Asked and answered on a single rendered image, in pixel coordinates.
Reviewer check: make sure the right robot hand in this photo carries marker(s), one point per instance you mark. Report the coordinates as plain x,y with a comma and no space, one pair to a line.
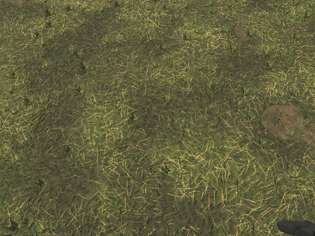
297,228

